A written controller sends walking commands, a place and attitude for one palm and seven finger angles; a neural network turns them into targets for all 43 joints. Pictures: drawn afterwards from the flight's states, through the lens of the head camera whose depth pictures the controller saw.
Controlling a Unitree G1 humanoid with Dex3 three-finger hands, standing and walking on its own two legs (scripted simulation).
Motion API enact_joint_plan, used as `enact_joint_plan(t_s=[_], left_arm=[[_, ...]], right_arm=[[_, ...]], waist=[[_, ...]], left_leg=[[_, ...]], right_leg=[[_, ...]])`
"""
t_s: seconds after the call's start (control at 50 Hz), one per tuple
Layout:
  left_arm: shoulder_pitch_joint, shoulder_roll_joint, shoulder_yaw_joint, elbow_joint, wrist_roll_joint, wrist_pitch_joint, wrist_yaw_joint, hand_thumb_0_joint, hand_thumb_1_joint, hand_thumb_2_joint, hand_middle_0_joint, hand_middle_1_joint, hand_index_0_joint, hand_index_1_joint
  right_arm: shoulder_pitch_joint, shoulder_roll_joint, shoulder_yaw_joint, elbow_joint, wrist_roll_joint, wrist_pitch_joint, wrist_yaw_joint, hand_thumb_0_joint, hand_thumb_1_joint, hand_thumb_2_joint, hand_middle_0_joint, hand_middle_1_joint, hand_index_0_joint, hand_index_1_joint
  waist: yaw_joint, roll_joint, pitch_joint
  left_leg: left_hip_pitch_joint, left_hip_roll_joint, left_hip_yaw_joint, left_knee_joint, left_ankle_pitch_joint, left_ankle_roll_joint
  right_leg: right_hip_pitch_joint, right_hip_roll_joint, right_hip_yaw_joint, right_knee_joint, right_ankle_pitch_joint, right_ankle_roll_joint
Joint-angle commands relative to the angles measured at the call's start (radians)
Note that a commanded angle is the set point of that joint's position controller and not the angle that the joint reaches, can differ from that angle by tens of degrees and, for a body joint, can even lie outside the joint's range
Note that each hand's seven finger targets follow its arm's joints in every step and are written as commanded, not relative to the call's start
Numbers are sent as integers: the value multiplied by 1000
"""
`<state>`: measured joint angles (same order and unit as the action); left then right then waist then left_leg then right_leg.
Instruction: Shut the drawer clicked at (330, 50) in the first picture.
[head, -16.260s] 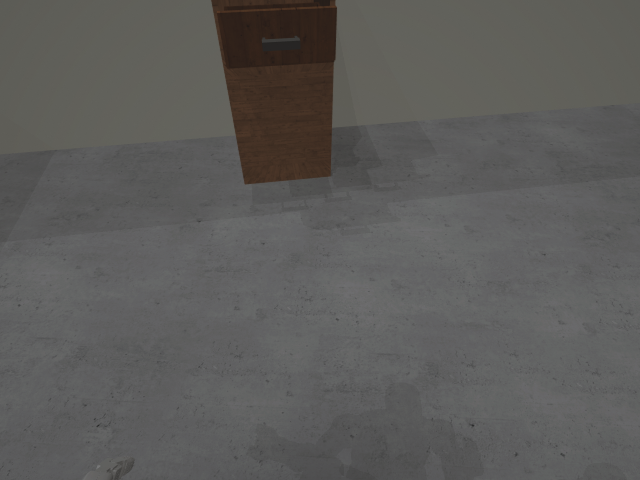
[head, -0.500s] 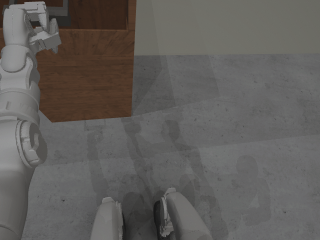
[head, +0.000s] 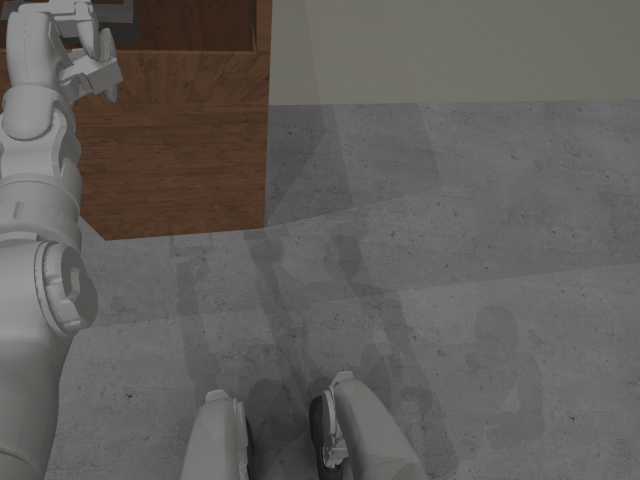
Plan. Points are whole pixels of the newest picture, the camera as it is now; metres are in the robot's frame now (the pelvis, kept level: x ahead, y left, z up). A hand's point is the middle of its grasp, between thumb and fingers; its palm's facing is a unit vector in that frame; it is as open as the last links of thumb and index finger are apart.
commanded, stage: pull the fist back off the drawer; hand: left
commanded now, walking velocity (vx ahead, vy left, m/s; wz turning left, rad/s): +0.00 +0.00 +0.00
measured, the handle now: (76, 8) +0.65 +0.20 +0.08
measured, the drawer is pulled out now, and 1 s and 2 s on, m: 0.00 0.00 0.00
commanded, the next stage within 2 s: draw the hand back to the body in 0.24 s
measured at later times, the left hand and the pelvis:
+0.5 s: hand (101, 69) +0.55 +0.16 +0.10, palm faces +0.03 -1.00 -0.05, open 3.2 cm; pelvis +0.05 +0.00 +0.03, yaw -2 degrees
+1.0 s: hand out of the picture +0.38 +0.19 +0.19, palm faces +0.14 -0.97 -0.20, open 3.3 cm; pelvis +0.07 -0.01 +0.09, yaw +1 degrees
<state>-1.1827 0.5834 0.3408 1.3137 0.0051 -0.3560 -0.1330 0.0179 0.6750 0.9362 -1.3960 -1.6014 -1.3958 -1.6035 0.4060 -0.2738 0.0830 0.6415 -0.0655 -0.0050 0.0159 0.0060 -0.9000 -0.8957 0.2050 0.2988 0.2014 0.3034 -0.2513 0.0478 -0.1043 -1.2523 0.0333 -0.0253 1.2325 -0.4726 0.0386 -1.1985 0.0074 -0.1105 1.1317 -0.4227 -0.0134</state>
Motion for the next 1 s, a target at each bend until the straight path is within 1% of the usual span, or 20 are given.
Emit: enact_joint_plan(t_s=[0.0, 0.12, 0.2, 0.32, 0.36, 0.4, 0.42, 0.48, 0.54, 0.58, 0.62, 0.68, 0.74, 0.78, 0.82, 0.84, 0.86, 0.88, 0.9, 0.98], left_arm=[[-487, 133, 12, -284, -37, -74, 17, 0, 900, 900, -1400, -1600, -1400, -1600], [-341, 159, 58, -319, -43, -91, 14, 0, 900, 900, -1400, -1600, -1400, -1600], [-311, 169, 74, -342, -43, -109, 19, 0, 900, 900, -1400, -1600, -1400, -1600], [-267, 111, 52, -348, -48, -131, 21, 0, 900, 900, -1400, -1600, -1400, -1600], [-143, 141, 100, -460, -65, -142, 13, 0, 900, 900, -1400, -1600, -1400, -1600], [-20, 128, 94, -584, -91, -138, 0, 0, 900, 900, -1400, -1600, -1400, -1600], [51, 87, 64, -634, -105, -127, -9, 0, 900, 900, -1400, -1600, -1400, -1600], [235, 55, 50, -770, -149, -70, -26, 0, 900, 900, -1400, -1600, -1400, -1600], [357, -21, 0, -848, -191, -20, -39, 0, 900, 900, -1400, -1600, -1400, -1600], [426, -50, -9, -848, -213, 4, -39, 0, 900, 900, -1400, -1600, -1400, -1600], [450, -100, -60, -884, -219, 10, -44, 0, 900, 900, -1400, -1600, -1400, -1600], [507, -101, -76, -917, -223, 19, -62, 0, 900, 900, -1400, -1600, -1400, -1600], [567, -139, -121, -1068, -236, 15, -87, 0, 900, 900, -1400, -1600, -1400, -1600], [636, -137, -116, -1136, -253, 25, -94, 0, 900, 900, -1400, -1600, -1400, -1600], [690, -97, -72, -1166, -272, 41, -93, 0, 900, 900, -1400, -1600, -1400, -1600], [703, -35, -104, -1286, -149, 80, 20, 0, 900, 900, -1400, -1600, -1400, -1600], [762, -73, -99, -1311, -140, 112, 84, 0, 900, 900, -1400, -1600, -1400, -1600], [841, -114, -121, -1311, -138, 138, 112, 0, 900, 900, -1400, -1600, -1400, -1600], [860, -128, -146, -1352, -124, 155, 134, 0, 900, 900, -1400, -1600, -1400, -1600], [959, -116, -124, -1424, -101, 210, 193, 0, 900, 900, -1400, -1600, -1400, -1600]], right_arm=[[198, -203, -84, -36, 9, 7, 0, 0, -900, -900, 200, 300, 200, 300], [190, -192, -90, -60, 17, 28, 4, 0, -900, -900, 200, 300, 200, 300], [185, -186, -96, -64, 22, 42, 4, 0, -900, -900, 200, 300, 200, 300], [186, -178, -106, -63, 21, 58, 5, 0, -900, -900, 200, 300, 200, 300], [175, -177, -118, -95, 28, 69, 9, 0, -900, -900, 200, 300, 200, 300], [157, -168, -124, -128, 41, 78, 10, 0, -900, -900, 200, 300, 200, 300], [153, -161, -125, -140, 47, 80, 13, 0, -900, -900, 200, 300, 200, 300], [122, -150, -132, -166, 76, 85, 10, 0, -900, -900, 200, 300, 200, 300], [84, -137, -130, -186, 97, 76, -8, 0, -900, -900, 200, 300, 200, 300], [62, -137, -130, -183, 102, 68, -17, 0, -900, -900, 200, 300, 200, 300], [35, -134, -127, -184, 110, 57, -24, 0, -900, -900, 200, 300, 200, 300], [-1, -134, -123, -185, 111, 43, -29, 0, -900, -900, 200, 300, 200, 300], [-51, -118, -122, -210, 118, 20, -34, 0, -900, -900, 200, 300, 200, 300], [-86, -115, -117, -227, 119, 4, -39, 0, -900, -900, 200, 300, 200, 300], [-112, -119, -113, -235, 121, -9, -48, 0, -900, -900, 200, 300, 200, 300], [-206, -97, -123, -253, 118, 3, -62, 0, -900, -900, 200, 300, 200, 300], [-211, -88, -120, -261, 115, 3, -75, 0, -900, -900, 200, 300, 200, 300], [-226, -84, -113, -268, 115, -2, -82, 0, -900, -900, 200, 300, 200, 300], [-243, -84, -108, -265, 117, -3, -86, 0, -900, -900, 200, 300, 200, 300], [-279, -72, -93, -252, 110, -5, -105, 0, -900, -900, 200, 300, 200, 300]], waist=[[-33, 199, -558], [13, 131, -542], [21, 113, -527], [24, 110, -522], [95, 150, -656], [137, 165, -733], [142, 172, -740], [165, 93, -666], [156, -12, -533], [154, -49, -417], [145, -18, -337], [158, 13, -302], [179, 102, -362], [196, 88, -354], [209, 15, -317], [254, 11, -317], [238, -7, -270], [243, -33, -200], [245, 6, -188], [255, -25, -126]], left_leg=[[556, 4, -94, -184, 175, -13], [522, -2, -57, -193, 230, -6], [523, -2, -45, -192, 277, -7], [570, -3, -40, -184, 374, -10], [670, -6, -27, -206, 490, -21], [755, -7, -16, -232, 612, -26], [789, -8, -14, -243, 675, -26], [786, -5, 6, -300, 688, -16], [726, -11, 31, -357, 613, -1], [708, -14, 39, -392, 528, 0], [744, -16, 42, -416, 499, 0], [783, -16, 32, -447, 482, -6], [914, -11, 19, -461, 582, -13], [935, -10, 13, -481, 576, -15], [915, -12, 10, -505, 539, -11], [955, -15, 32, -564, 503, -13], [958, -12, 33, -598, 454, -16], [930, -12, 30, -619, 416, -18], [946, -9, 30, -640, 404, -19], [1011, -6, 35, -704, 411, -12]], right_leg=[[168, 38, 54, -157, 75, -14], [283, 44, 65, -170, 123, -12], [315, 44, 71, -172, 168, -8], [320, 45, 71, -163, 253, -9], [422, 45, 72, -163, 347, -13], [524, 49, 75, -182, 452, -13], [548, 51, 72, -191, 494, -13], [661, 55, 71, -252, 563, -6], [756, 50, 76, -305, 612, 2], [756, 49, 71, -340, 569, 6], [727, 46, 71, -371, 523, 1], [732, 39, 68, -388, 487, -3], [751, 33, 65, -394, 497, -8], [775, 32, 60, -408, 488, -7], [818, 32, 57, -421, 487, -9], [855, 6, 105, -485, 432, -16], [867, 3, 97, -510, 407, -15], [869, 0, 91, -523, 380, -14], [887, -7, 91, -535, 367, -16], [959, -8, 91, -604, 384, -13]])
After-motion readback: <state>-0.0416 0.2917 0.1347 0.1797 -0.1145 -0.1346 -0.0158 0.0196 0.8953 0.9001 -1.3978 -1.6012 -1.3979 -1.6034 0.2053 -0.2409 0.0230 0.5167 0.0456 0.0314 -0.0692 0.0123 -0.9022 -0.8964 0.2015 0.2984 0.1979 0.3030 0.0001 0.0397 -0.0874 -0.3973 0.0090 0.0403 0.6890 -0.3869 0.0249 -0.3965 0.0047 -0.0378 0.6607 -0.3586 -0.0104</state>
